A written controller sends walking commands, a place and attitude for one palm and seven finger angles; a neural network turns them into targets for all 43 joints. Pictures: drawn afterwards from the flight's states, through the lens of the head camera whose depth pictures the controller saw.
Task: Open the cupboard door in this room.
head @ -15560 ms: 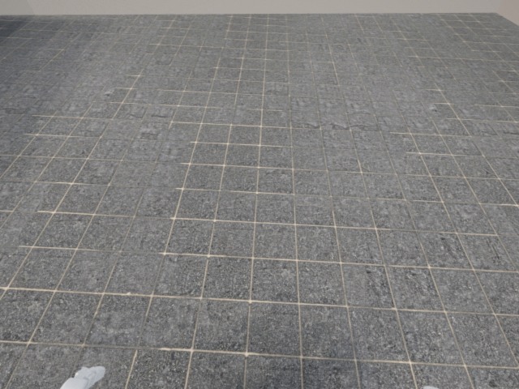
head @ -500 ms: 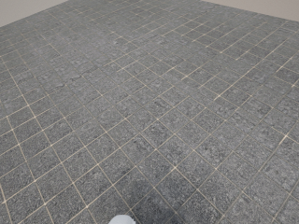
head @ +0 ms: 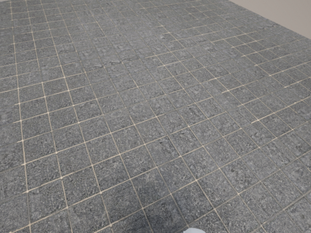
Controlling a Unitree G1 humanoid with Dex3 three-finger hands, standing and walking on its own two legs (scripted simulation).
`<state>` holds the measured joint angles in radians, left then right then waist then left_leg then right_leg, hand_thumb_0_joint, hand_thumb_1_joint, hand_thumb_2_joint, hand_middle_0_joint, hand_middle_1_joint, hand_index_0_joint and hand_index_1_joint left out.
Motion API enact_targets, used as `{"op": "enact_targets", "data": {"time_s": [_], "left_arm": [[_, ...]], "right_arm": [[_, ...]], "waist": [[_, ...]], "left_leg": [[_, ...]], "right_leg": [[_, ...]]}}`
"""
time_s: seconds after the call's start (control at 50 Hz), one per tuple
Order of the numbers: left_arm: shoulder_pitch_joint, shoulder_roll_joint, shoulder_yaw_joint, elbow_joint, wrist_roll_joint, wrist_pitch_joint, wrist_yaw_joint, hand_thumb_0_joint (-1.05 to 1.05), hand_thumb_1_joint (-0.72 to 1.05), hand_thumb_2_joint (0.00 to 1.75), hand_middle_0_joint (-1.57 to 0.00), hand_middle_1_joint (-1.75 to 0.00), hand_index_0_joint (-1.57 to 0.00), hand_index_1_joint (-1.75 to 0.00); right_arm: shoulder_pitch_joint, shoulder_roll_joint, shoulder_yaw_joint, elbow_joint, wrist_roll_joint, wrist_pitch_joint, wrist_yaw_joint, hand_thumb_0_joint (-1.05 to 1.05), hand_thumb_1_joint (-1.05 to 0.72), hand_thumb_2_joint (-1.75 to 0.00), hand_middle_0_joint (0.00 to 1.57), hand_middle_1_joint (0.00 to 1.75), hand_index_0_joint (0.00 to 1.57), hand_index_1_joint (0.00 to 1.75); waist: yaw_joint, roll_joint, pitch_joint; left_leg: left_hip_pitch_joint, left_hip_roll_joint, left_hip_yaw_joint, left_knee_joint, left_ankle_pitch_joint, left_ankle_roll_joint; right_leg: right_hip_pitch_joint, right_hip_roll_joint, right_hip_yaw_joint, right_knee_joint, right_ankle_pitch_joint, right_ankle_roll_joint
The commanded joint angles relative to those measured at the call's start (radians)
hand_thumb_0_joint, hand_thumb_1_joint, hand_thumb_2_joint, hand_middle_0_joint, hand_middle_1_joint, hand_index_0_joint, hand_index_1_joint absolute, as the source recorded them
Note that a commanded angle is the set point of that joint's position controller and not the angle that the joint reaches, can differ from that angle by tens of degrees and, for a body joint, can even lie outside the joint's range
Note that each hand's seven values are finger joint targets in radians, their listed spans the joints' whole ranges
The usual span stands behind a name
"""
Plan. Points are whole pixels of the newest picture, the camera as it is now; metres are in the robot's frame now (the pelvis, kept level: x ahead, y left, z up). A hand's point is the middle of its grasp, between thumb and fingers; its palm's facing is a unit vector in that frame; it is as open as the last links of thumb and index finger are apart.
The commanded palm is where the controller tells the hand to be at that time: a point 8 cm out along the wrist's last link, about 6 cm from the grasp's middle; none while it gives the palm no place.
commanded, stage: turn or walk to find it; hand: left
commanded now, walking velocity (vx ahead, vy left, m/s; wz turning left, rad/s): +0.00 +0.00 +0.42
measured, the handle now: out of the picture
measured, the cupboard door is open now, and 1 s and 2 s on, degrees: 0 0 0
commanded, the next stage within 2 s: stand and wait in 1.68 s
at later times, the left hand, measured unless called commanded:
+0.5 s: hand out of the picture +0.02 +0.14 -0.15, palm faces +0.24 -0.93 -0.28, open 7.3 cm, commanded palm none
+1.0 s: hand out of the picture -0.09 +0.20 -0.17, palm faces +0.47 -0.85 -0.24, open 7.4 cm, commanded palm none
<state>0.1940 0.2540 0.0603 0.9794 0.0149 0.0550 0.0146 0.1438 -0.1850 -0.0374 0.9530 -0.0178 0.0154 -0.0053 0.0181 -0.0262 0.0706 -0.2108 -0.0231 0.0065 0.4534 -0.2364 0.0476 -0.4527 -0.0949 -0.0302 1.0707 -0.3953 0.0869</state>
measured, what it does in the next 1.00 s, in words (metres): steps on the spot, turning left: right foot, then left foot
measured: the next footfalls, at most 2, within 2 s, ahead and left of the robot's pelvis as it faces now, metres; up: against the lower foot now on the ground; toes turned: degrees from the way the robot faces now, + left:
right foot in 0.24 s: +0.04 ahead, -0.15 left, +0.00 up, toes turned +2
left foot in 0.74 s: -0.05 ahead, +0.09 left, +0.00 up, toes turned +25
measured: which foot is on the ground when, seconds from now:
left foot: down 0.00-0.24, up 0.26-0.72, down 0.74-1.00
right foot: up 0.00-0.22, down 0.24-0.74, up 0.76-1.00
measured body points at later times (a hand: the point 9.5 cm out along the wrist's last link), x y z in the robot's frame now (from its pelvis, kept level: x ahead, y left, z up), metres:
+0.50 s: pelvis -0.02 -0.06 +0.00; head +0.02 -0.09 +0.45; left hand +0.01 +0.18 -0.13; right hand +0.05 -0.31 -0.17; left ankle -0.09 +0.10 -0.65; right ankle +0.00 -0.15 -0.74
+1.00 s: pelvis -0.05 -0.02 +0.00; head -0.03 +0.01 +0.45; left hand -0.11 +0.24 -0.15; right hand +0.14 -0.20 -0.13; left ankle -0.09 +0.07 -0.74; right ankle +0.00 -0.17 -0.67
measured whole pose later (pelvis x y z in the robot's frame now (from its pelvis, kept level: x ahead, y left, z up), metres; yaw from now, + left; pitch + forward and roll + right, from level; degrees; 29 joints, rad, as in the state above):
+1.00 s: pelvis -0.05 -0.02 +0.00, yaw +25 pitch -1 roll -1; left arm 0.19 0.25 0.06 0.98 0.01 0.06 0.02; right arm 0.15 -0.19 -0.04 0.96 -0.02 0.02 -0.01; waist 0.02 -0.03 0.07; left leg -0.20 -0.02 0.00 0.46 -0.24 0.04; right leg -0.45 -0.09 -0.03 1.07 -0.40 0.09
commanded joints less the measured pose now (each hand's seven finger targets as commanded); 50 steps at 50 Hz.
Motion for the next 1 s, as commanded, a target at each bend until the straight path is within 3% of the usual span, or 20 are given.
{"op": "enact_targets", "data": {"time_s": [0.0, 0.12, 0.18, 0.2, 0.22, 0.24, 0.28, 0.34, 0.46, 0.58, 0.64, 0.68, 0.7, 0.72, 0.74, 0.76, 0.78, 0.8, 0.84, 0.98], "left_arm": [[-0.047, 0.055, 0.01, -0.092, -0.002, -0.02, 0.004, 0.0, 0.9, 0.9, -0.2, -0.3, -0.2, -0.3], [-0.046, 0.04, 0.005, -0.112, -0.009, -0.034, 0.006, 0.0, 0.9, 0.9, -0.2, -0.3, -0.2, -0.3], [0.044, 0.058, 0.011, -0.093, -0.012, -0.051, 0.011, 0.0, 0.9, 0.9, -0.2, -0.3, -0.2, -0.3], [0.071, 0.11, 0.02, -0.086, -0.003, -0.063, 0.017, 0.0, 0.9, 0.9, -0.2, -0.3, -0.2, -0.3], [0.096, 0.196, 0.038, -0.085, 0.011, -0.069, 0.025, 0.0, 0.9, 0.9, -0.2, -0.3, -0.2, -0.3], [0.095, 0.206, 0.035, -0.095, 0.005, -0.063, 0.024, 0.0, 0.9, 0.9, -0.2, -0.3, -0.2, -0.3], [-0.028, 0.135, 0.031, -0.122, -0.001, -0.063, 0.027, 0.0, 0.9, 0.9, -0.2, -0.3, -0.2, -0.3], [-0.071, 0.081, 0.013, -0.137, -0.001, -0.068, 0.022, 0.0, 0.9, 0.9, -0.2, -0.3, -0.2, -0.3], [0.045, 0.104, 0.021, -0.097, 0.007, -0.071, 0.022, 0.0, 0.9, 0.9, -0.2, -0.3, -0.2, -0.3], [0.106, 0.147, 0.034, -0.062, 0.015, -0.062, 0.016, 0.0, 0.9, 0.9, -0.2, -0.3, -0.2, -0.3], [0.089, 0.162, 0.039, -0.054, 0.016, -0.056, 0.015, 0.0, 0.9, 0.9, -0.2, -0.3, -0.2, -0.3], [0.053, 0.158, 0.039, -0.057, 0.004, -0.049, 0.013, 0.0, 0.9, 0.9, -0.2, -0.3, -0.2, -0.3], [0.067, 0.122, 0.035, -0.068, -0.004, -0.041, 0.011, 0.0, 0.9, 0.9, -0.2, -0.3, -0.2, -0.3], [0.051, 0.054, 0.013, -0.099, -0.007, -0.038, 0.005, 0.0, 0.9, 0.9, -0.2, -0.3, -0.2, -0.3], [0.0, 0.058, 0.006, -0.115, -0.001, -0.025, 0.011, 0.0, 0.9, 0.9, -0.2, -0.3, -0.2, -0.3], [-0.019, 0.064, 0.01, -0.107, 0.002, -0.018, 0.011, 0.0, 0.9, 0.9, -0.2, -0.3, -0.2, -0.3], [-0.028, 0.061, 0.013, -0.091, 0.002, -0.015, 0.009, 0.0, 0.9, 0.9, -0.2, -0.3, -0.2, -0.3], [-0.038, 0.078, 0.017, -0.08, -0.001, -0.015, 0.005, 0.0, 0.9, 0.9, -0.2, -0.3, -0.2, -0.3], [0.004, 0.076, 0.018, -0.058, 0.0, -0.021, -0.004, 0.0, 0.9, 0.9, -0.2, -0.3, -0.2, -0.3], [-0.03, 0.061, 0.01, -0.078, -0.002, -0.018, 0.004, 0.0, 0.9, 0.9, -0.2, -0.3, -0.2, -0.3]], "right_arm": [[0.088, -0.211, -0.058, -0.036, -0.003, -0.009, -0.012, 0.0, -0.9, -0.9, 0.2, 0.3, 0.2, 0.3], [0.079, -0.209, -0.067, -0.042, -0.01, 0.001, -0.008, 0.0, -0.9, -0.9, 0.2, 0.3, 0.2, 0.3], [0.061, -0.194, -0.069, -0.048, 0.001, 0.001, -0.005, 0.0, -0.9, -0.9, 0.2, 0.3, 0.2, 0.3], [0.077, -0.149, -0.065, -0.052, 0.01, -0.001, 0.0, 0.0, -0.9, -0.9, 0.2, 0.3, 0.2, 0.3], [0.067, -0.088, -0.054, -0.078, 0.012, -0.001, 0.006, 0.0, -0.9, -0.9, 0.2, 0.3, 0.2, 0.3], [0.042, -0.127, -0.066, -0.084, 0.005, 0.012, 0.001, 0.0, -0.9, -0.9, 0.2, 0.3, 0.2, 0.3], [0.082, -0.137, -0.075, -0.038, -0.005, 0.037, 0.007, 0.0, -0.9, -0.9, 0.2, 0.3, 0.2, 0.3], [0.138, -0.11, -0.069, 0.001, -0.007, 0.042, 0.02, 0.0, -0.9, -0.9, 0.2, 0.3, 0.2, 0.3], [0.064, -0.111, -0.058, -0.016, -0.003, 0.043, 0.018, 0.0, -0.9, -0.9, 0.2, 0.3, 0.2, 0.3], [-0.013, -0.09, -0.038, -0.037, 0.007, 0.027, 0.016, 0.0, -0.9, -0.9, 0.2, 0.3, 0.2, 0.3], [0.013, -0.094, -0.035, -0.038, 0.011, 0.018, 0.013, 0.0, -0.9, -0.9, 0.2, 0.3, 0.2, 0.3], [0.081, -0.118, -0.038, -0.022, 0.009, 0.006, 0.015, 0.0, -0.9, -0.9, 0.2, 0.3, 0.2, 0.3], [0.112, -0.182, -0.05, -0.016, 0.005, -0.006, 0.014, 0.0, -0.9, -0.9, 0.2, 0.3, 0.2, 0.3], [0.148, -0.27, -0.072, -0.018, 0.001, -0.01, 0.01, 0.0, -0.9, -0.9, 0.2, 0.3, 0.2, 0.3], [0.182, -0.303, -0.076, -0.004, 0.001, 0.002, 0.003, 0.0, -0.9, -0.9, 0.2, 0.3, 0.2, 0.3], [0.154, -0.27, -0.068, -0.002, -0.002, 0.0, -0.006, 0.0, -0.9, -0.9, 0.2, 0.3, 0.2, 0.3], [0.104, -0.251, -0.062, -0.012, -0.004, -0.003, -0.015, 0.0, -0.9, -0.9, 0.2, 0.3, 0.2, 0.3], [0.057, -0.226, -0.053, -0.025, -0.004, -0.001, -0.018, 0.0, -0.9, -0.9, 0.2, 0.3, 0.2, 0.3], [0.03, -0.204, -0.043, -0.036, -0.001, -0.01, -0.019, 0.0, -0.9, -0.9, 0.2, 0.3, 0.2, 0.3], [0.081, -0.209, -0.055, -0.035, -0.001, -0.01, -0.013, 0.0, -0.9, -0.9, 0.2, 0.3, 0.2, 0.3]], "waist": [[-0.049, 0.15, -0.086], [-0.043, 0.193, -0.105], [0.005, 0.148, -0.162], [0.014, 0.025, -0.187], [0.032, -0.233, -0.169], [0.038, -0.199, -0.136], [-0.017, -0.149, -0.046], [-0.054, -0.111, -0.008], [-0.001, -0.127, -0.036], [0.037, -0.179, -0.079], [0.017, -0.181, -0.101], [-0.032, -0.12, -0.131], [-0.05, 0.05, -0.167], [-0.069, 0.338, -0.154], [-0.092, 0.29, -0.149], [-0.081, 0.236, -0.118], [-0.064, 0.295, -0.096], [-0.052, 0.269, -0.053], [-0.027, 0.198, -0.069], [-0.041, 0.155, -0.082]], "left_leg": [[0.129, 0.269, -0.265, -0.115, 0.441, 0.129], [0.048, 0.231, -0.326, -0.062, 0.468, 0.119], [-0.04, 0.167, -0.306, 0.029, 0.379, 0.055], [-0.178, 0.106, -0.246, 0.12, 0.192, -0.002], [-0.359, -0.039, -0.08, 0.323, -0.218, -0.072], [-0.342, -0.026, -0.086, 0.519, -0.369, -0.074], [-0.335, 0.015, -0.118, 0.716, -0.257, -0.076], [-0.344, 0.036, -0.07, 0.776, -0.126, -0.098], [-0.332, 0.066, -0.029, 0.65, -0.162, -0.128], [-0.233, 0.056, 0.047, 0.379, -0.23, -0.115], [-0.133, 0.048, 0.078, 0.228, -0.189, -0.099], [0.03, 0.052, 0.08, 0.006, 0.02, -0.085], [0.177, 0.151, -0.055, -0.087, 0.17, -0.047], [0.272, 0.382, -0.347, -0.112, 0.518, 0.051], [0.2, 0.443, -0.343, -0.108, 0.601, 0.13], [0.156, 0.408, -0.302, -0.118, 0.548, 0.138], [0.138, 0.359, -0.278, -0.117, 0.53, 0.128], [0.093, 0.32, -0.247, -0.112, 0.516, 0.12], [0.114, 0.271, -0.185, -0.104, 0.539, 0.1], [0.13, 0.266, -0.232, -0.115, 0.478, 0.12]], "right_leg": [[-0.071, -0.001, 0.013, -0.082, -0.033, 0.01], [0.1, 0.057, -0.012, -0.362, -0.032, -0.012], [0.315, 0.05, -0.018, -0.662, 0.199, -0.023], [0.473, -0.071, 0.085, -0.736, 0.269, -0.052], [0.539, -0.315, 0.316, -0.759, 0.405, -0.152], [0.384, -0.408, 0.34, -0.771, 0.456, -0.243], [0.239, -0.311, 0.235, -0.816, 0.253, -0.236], [0.24, -0.208, 0.055, -0.781, 0.314, -0.175], [0.334, -0.248, 0.023, -0.752, 0.428, -0.209], [0.399, -0.268, -0.02, -0.675, 0.618, -0.229], [0.367, -0.278, -0.032, -0.627, 0.596, -0.214], [0.291, -0.244, -0.103, -0.521, 0.498, -0.143], [0.154, -0.177, -0.146, -0.367, 0.331, -0.086], [-0.089, -0.044, -0.164, -0.172, -0.171, -0.013], [-0.077, -0.032, -0.072, -0.055, -0.269, -0.02], [-0.082, -0.043, -0.029, -0.008, -0.216, -0.024], [-0.104, -0.043, -0.012, 0.021, -0.161, -0.018], [-0.098, -0.037, 0.001, 0.043, -0.104, -0.017], [-0.091, -0.022, -0.002, 0.058, -0.035, -0.009], [-0.074, -0.005, 0.01, -0.044, -0.015, 0.011]]}}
